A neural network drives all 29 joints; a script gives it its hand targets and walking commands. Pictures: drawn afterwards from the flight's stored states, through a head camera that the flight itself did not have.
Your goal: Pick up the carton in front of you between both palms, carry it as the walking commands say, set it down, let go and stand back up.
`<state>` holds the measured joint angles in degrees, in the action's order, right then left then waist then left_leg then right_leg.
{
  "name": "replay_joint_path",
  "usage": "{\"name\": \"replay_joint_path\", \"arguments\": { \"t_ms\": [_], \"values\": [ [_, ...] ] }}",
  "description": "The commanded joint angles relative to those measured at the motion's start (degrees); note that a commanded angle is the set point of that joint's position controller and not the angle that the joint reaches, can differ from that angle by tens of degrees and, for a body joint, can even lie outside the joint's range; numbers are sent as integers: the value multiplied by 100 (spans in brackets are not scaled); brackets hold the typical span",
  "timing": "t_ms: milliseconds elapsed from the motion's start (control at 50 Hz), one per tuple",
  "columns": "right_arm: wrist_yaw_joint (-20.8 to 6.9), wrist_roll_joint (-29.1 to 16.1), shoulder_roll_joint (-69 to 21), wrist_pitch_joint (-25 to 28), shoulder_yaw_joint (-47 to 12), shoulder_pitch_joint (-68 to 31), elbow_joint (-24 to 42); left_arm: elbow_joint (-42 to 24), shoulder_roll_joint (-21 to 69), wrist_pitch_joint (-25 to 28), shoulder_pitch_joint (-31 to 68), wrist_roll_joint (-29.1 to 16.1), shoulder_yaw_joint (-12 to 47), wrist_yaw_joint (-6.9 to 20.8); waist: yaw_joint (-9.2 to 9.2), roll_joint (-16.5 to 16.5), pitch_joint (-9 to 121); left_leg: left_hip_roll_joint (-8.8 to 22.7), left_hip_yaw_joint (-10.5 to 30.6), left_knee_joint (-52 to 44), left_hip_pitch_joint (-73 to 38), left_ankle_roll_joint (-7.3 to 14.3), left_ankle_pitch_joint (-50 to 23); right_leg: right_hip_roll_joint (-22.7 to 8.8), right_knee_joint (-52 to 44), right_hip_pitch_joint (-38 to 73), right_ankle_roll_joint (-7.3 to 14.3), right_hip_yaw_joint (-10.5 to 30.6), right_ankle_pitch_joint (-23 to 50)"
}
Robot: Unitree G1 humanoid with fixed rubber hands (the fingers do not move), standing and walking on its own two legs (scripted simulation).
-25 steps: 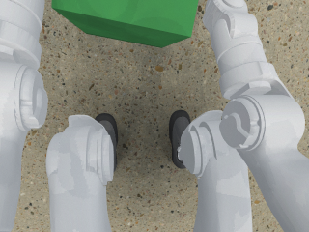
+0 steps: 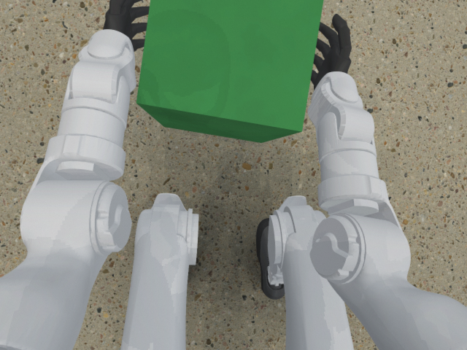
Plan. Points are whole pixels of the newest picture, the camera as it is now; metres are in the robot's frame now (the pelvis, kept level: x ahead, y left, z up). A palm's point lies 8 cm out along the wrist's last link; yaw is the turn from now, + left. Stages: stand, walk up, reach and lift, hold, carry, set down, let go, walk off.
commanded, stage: reach and lift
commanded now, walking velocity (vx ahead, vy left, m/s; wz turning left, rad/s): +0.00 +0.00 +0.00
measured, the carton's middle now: (225, 69) +0.54 +0.03 -0.16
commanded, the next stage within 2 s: none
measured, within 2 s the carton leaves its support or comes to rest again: neither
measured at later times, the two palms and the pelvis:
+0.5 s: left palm (82, 7) +0.49 +0.17 +0.06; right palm (411, 50) +0.49 -0.13 +0.07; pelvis +0.01 +0.00 +0.11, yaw +1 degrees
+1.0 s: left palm out of the picture +0.44 +0.16 +0.22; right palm out of the picture +0.44 -0.14 +0.23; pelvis +0.06 +0.00 +0.25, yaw +2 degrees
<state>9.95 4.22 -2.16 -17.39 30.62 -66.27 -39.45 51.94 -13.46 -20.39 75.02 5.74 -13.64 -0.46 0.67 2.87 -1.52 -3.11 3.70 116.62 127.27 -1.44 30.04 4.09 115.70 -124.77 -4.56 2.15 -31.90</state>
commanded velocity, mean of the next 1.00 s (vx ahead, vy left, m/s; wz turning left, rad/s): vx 0.00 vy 0.00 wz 0.00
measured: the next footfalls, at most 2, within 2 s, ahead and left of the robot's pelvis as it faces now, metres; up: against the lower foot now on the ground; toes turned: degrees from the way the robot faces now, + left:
none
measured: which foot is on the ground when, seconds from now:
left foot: down 0.00-1.00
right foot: down 0.00-1.00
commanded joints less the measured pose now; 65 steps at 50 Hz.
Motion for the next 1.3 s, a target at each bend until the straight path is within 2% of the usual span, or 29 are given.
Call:
{"name": "replay_joint_path", "arguments": {
  "t_ms": [0, 60, 140, 260, 380, 520, 680, 840, 1080, 1280],
  "values": [
    [-1522, -49, -5112, -174, -2430, -4301, -45, -97, 6316, 26, 2913, -294, 1474, 1487, 253, -868, 5641, -500, -726, -1615, -3347, 79, -442, 641, -1413, 2556, 302, -932, 531],
    [-1601, 199, -5210, -226, -2174, -4241, -179, 108, 6331, -1, 2856, -16, 1066, 1557, 201, -809, 5704, -509, -721, -1908, -3423, 126, -321, 653, -1723, 2751, 316, -889, 470],
    [-1735, 183, -5529, -295, -2307, -4283, -117, 65, 6388, -19, 2729, 210, 819, 1596, -50, -582, 6126, -524, -766, -2231, -3769, 177, -450, 663, -2050, 3116, 253, -847, 541],
    [-1882, -136, -6026, -463, -2990, -4045, 226, -622, 6765, -123, 2603, 41, 1293, 1600, -207, -349, 7167, -557, -809, -2596, -4702, 171, -984, 683, -2441, 3870, 160, -824, 974],
    [-1975, -375, -6313, -556, -3562, -3331, 473, -1252, 7295, -267, 2162, -314, 2004, 1587, -97, -549, 7560, -592, -737, -2956, -5628, 52, -1558, 690, -2807, 4383, 180, -773, 1449],
    [-2038, -367, -6391, -510, -3745, -2343, 438, -1394, 7650, -250, 1358, -394, 2327, 1473, 9, -748, 6906, -614, -584, -3552, -6226, -17, -1746, 695, -3370, 4770, 234, -647, 1569],
    [-2102, -258, -6490, -437, -3797, -1521, 299, -1338, 7799, -142, 544, -204, 2228, 1335, -53, -569, 6060, -604, -420, -4380, -6924, 43, -1630, 672, -4211, 5423, 262, -460, 1396],
    [-2146, -100, -6633, -404, -3886, -694, 282, -1488, 7920, -84, -166, -116, 2295, 1348, -53, -390, 5467, -562, -278, -5239, -7825, 97, -1681, 599, -5117, 6441, 309, -256, 1472],
    [-2192, -12, -6726, -457, -4269, 691, 501, -1957, 7924, -110, -1365, -106, 2644, 1394, -78, -342, 4386, -456, -78, -6654, -9434, 140, -2189, 406, -6597, 8409, 386, 94, 2106],
    [-2236, 18, -6656, -759, -4604, 1829, 922, -2466, 7880, -390, -2450, -203, 2964, 1388, -98, -279, 3329, -358, 13, -7925, -10863, 141, -2967, 247, -7921, 10131, 394, 230, 3035]
  ]
}}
